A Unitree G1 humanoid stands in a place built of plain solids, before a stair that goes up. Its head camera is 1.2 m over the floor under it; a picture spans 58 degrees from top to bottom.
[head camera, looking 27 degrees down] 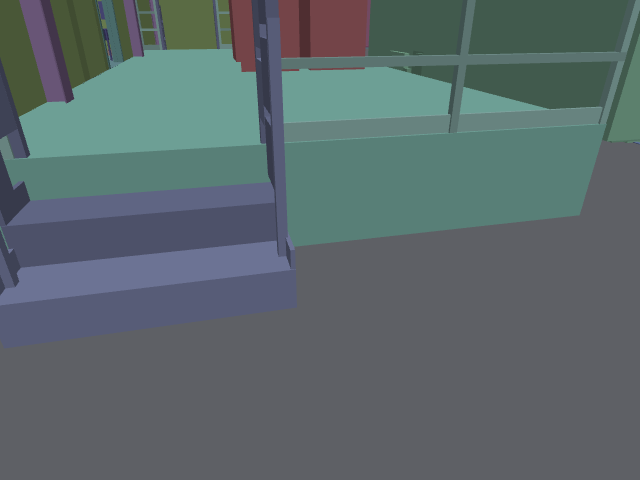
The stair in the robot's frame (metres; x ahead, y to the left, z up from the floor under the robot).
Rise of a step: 0.21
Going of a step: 0.30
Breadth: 1.22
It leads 13 degrees to the left of straight ahead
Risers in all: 3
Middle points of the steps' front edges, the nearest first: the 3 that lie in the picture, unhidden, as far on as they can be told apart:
1.52 0.70 0.21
1.81 0.77 0.41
2.10 0.84 0.62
